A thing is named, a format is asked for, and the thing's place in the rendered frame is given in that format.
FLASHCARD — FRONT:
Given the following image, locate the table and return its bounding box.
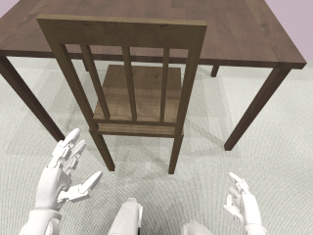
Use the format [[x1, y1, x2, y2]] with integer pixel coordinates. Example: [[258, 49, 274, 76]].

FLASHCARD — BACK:
[[0, 0, 307, 151]]

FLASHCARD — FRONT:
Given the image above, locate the robot right forearm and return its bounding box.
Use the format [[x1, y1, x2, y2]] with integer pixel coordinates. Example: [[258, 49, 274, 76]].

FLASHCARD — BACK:
[[243, 224, 269, 235]]

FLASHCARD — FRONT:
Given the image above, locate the right robot hand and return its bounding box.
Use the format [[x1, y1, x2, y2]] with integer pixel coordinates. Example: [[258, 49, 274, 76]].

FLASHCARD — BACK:
[[223, 172, 263, 229]]

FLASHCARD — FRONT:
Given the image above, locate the chair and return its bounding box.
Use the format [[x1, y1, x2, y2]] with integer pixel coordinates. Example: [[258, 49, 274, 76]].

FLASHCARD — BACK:
[[36, 14, 207, 174]]

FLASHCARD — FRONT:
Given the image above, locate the robot left thigh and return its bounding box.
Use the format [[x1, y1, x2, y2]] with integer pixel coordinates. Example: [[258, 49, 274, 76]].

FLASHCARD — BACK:
[[108, 201, 143, 235]]

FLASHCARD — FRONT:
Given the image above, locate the robot thigh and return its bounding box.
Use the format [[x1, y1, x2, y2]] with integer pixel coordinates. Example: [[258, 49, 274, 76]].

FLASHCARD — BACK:
[[181, 222, 212, 235], [108, 201, 143, 235]]

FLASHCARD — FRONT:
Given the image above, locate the robot right thigh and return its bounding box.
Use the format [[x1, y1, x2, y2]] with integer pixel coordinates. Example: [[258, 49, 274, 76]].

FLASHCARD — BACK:
[[181, 222, 212, 235]]

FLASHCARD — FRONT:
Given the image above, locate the robot left forearm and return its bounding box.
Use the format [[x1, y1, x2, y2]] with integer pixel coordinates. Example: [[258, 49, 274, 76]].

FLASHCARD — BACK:
[[19, 209, 62, 235]]

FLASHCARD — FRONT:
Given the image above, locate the left robot hand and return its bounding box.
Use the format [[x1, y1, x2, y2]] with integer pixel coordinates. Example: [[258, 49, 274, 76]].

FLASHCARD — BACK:
[[35, 127, 103, 212]]

